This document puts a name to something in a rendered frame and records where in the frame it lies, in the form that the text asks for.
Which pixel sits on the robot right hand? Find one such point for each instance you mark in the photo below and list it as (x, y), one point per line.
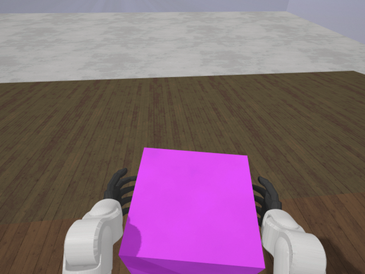
(270, 201)

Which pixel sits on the robot left hand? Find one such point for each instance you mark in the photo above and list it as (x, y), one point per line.
(115, 190)

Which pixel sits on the robot left forearm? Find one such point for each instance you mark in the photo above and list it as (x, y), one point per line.
(88, 246)

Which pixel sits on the carton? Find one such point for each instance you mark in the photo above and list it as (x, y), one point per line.
(192, 213)

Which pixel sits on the robot right forearm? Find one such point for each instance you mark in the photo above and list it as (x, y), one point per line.
(294, 251)

